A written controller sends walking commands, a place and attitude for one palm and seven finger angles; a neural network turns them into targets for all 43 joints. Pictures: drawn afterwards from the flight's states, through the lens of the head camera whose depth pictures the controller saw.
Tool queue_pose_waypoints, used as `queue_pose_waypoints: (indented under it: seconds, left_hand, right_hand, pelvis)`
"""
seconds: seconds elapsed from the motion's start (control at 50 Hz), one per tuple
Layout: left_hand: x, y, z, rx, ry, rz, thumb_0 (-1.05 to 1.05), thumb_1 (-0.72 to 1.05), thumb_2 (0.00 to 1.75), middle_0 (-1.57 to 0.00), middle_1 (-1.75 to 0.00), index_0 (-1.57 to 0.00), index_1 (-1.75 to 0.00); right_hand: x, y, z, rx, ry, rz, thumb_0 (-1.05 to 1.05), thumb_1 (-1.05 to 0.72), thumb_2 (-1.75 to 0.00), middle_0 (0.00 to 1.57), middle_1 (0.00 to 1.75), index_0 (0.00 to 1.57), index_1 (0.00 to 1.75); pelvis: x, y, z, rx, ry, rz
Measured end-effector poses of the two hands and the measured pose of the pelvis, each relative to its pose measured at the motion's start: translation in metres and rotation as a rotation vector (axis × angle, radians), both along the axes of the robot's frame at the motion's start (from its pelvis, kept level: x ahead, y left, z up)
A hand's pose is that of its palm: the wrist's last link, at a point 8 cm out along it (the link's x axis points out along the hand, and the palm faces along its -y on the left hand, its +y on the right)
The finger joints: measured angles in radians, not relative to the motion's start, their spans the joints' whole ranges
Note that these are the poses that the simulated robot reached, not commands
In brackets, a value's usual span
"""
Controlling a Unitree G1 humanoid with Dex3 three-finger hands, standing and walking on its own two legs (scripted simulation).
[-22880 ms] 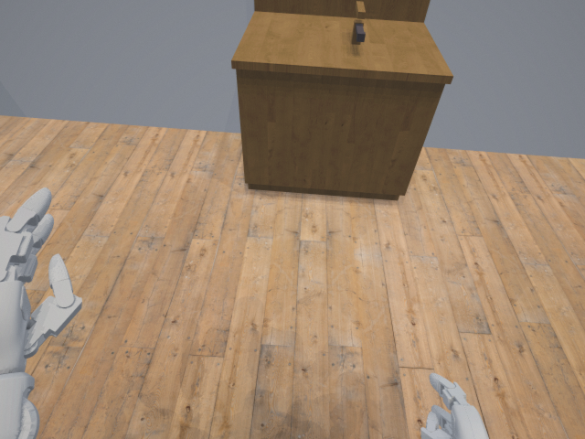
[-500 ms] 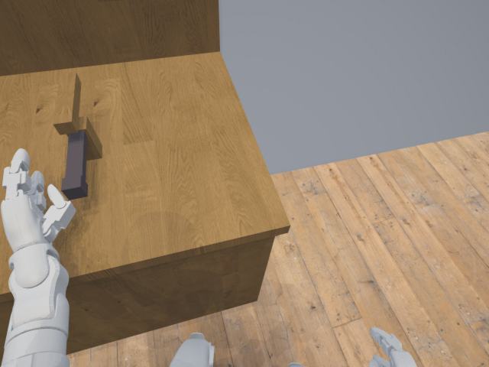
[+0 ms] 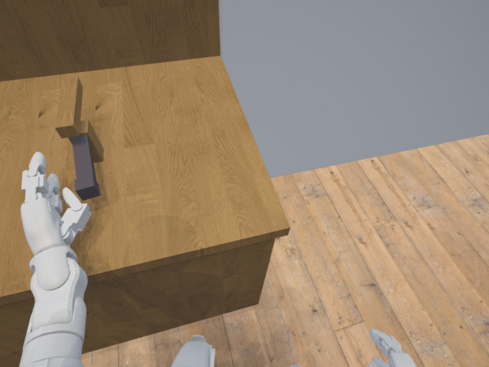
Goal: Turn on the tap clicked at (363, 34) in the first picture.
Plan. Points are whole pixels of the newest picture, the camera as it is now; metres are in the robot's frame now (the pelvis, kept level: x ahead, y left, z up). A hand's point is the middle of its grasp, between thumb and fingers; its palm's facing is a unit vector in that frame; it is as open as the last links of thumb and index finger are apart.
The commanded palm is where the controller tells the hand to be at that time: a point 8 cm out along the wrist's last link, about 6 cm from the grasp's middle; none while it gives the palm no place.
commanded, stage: push the lever round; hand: left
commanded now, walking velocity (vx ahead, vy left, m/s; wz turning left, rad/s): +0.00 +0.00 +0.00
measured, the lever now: (87, 187) +0.38 +0.28 +0.07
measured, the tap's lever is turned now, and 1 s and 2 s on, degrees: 8 32 63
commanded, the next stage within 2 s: none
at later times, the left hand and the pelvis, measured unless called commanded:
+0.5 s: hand (109, 201) +0.35 +0.24 +0.06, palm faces +0.60 -0.79 -0.07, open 7.7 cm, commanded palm +0.30 +0.26 +0.06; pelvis +0.00 +0.00 +0.00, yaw +0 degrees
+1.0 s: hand (133, 192) +0.37 +0.21 +0.06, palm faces +0.69 -0.72 -0.07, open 7.7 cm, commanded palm +0.33 +0.22 +0.06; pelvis +0.00 -0.01 +0.00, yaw +1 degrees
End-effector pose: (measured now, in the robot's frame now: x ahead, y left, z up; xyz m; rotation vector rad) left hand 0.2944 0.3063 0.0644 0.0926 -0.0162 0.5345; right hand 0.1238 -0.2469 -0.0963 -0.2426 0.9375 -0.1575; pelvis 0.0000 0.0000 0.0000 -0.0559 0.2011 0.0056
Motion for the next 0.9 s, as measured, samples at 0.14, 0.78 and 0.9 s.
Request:
queue_pose_waypoints:
  seconds: [0.14, 0.78, 0.9]
  left_hand:
    - [0.003, -0.011, -0.001, -0.008, -0.006, 0.028, 0.01, 0.92, 0.91, -0.15, -0.15, -0.15, -0.15]
    - [0.016, -0.06, 0.001, -0.012, -0.005, 0.174, 0.01, 0.93, 0.91, -0.15, -0.15, -0.15, -0.15]
    - [0.021, -0.069, 0.001, -0.017, -0.003, 0.201, 0.01, 0.93, 0.92, -0.15, -0.15, -0.15, -0.15]
  right_hand:
    - [0.003, 0.002, -0.001, 0.005, -0.003, 0.013, 0.01, -0.91, -0.89, 0.21, 0.3, 0.2, 0.3]
    - [0.008, 0.001, -0.002, 0.024, 0.021, 0.019, 0.01, -0.91, -0.89, 0.21, 0.3, 0.2, 0.3]
    - [0.011, 0.003, -0.003, 0.028, 0.023, 0.024, 0.01, -0.91, -0.89, 0.21, 0.3, 0.2, 0.3]
  pelvis:
    - [-0.001, -0.001, -0.001, 0.0, -0.001, 0.004]
    - [0.002, -0.006, 0.001, 0.008, -0.011, 0.008]
    - [0.002, -0.006, 0.001, 0.007, -0.009, 0.009]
